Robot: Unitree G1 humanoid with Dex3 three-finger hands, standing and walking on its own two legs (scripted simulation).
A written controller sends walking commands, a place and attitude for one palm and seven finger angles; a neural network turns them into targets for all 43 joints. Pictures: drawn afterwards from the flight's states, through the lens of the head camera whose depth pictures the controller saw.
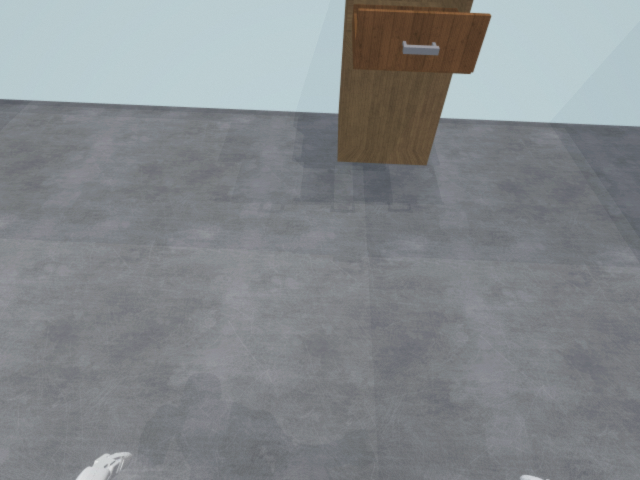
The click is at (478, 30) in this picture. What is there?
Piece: drawer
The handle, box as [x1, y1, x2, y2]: [402, 41, 439, 54]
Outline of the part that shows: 402,43 403,53 437,54 439,49 434,42 432,42 431,46 407,45 405,41 403,41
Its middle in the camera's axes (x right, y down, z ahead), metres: +0.32 -0.62 +1.25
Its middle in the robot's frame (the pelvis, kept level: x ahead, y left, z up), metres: +1.37 -0.25 -0.04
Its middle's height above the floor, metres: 0.72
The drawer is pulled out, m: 0.30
